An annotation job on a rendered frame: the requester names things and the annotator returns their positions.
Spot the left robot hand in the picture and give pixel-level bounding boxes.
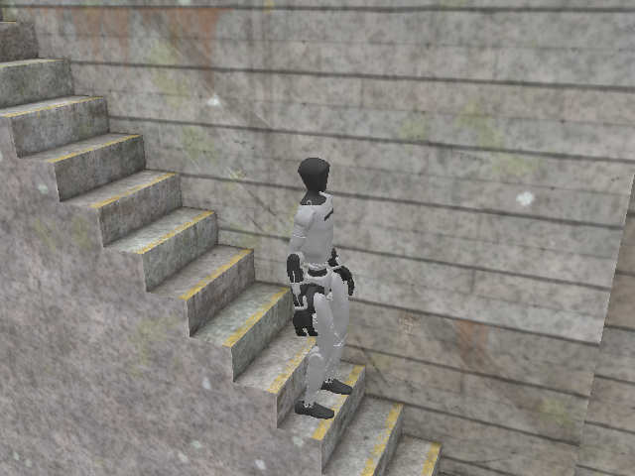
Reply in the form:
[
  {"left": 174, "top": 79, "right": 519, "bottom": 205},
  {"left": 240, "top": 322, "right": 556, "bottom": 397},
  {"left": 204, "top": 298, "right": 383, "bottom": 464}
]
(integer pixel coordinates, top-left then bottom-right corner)
[{"left": 333, "top": 266, "right": 355, "bottom": 296}]

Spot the right robot hand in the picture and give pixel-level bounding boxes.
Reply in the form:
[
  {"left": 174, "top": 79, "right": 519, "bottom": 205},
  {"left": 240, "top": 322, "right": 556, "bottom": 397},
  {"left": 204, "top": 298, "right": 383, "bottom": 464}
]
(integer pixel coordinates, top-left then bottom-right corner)
[{"left": 293, "top": 309, "right": 318, "bottom": 336}]

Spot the robot right forearm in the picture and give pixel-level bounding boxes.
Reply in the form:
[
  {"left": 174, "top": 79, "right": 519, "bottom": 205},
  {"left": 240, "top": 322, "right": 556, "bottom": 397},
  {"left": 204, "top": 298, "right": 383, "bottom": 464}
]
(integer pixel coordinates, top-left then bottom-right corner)
[{"left": 287, "top": 254, "right": 308, "bottom": 310}]

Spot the robot left forearm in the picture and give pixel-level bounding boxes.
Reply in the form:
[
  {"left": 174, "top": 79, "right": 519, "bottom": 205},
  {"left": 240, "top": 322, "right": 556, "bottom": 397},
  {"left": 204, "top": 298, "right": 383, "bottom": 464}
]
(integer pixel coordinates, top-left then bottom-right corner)
[{"left": 328, "top": 247, "right": 342, "bottom": 270}]

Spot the robot head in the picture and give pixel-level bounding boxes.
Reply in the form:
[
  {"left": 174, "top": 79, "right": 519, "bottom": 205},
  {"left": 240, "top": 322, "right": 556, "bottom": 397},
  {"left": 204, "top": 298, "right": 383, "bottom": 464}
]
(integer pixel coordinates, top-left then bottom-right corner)
[{"left": 298, "top": 158, "right": 330, "bottom": 205}]

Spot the right robot upper arm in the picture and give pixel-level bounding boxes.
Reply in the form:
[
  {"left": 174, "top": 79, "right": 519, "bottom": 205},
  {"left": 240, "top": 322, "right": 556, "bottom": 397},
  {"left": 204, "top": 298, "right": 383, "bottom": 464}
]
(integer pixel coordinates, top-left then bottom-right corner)
[{"left": 286, "top": 206, "right": 316, "bottom": 265}]

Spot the left robot thigh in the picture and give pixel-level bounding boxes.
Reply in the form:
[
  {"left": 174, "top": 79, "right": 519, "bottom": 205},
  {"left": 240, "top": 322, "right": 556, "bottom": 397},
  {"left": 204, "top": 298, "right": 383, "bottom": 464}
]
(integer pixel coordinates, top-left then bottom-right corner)
[{"left": 326, "top": 272, "right": 349, "bottom": 345}]

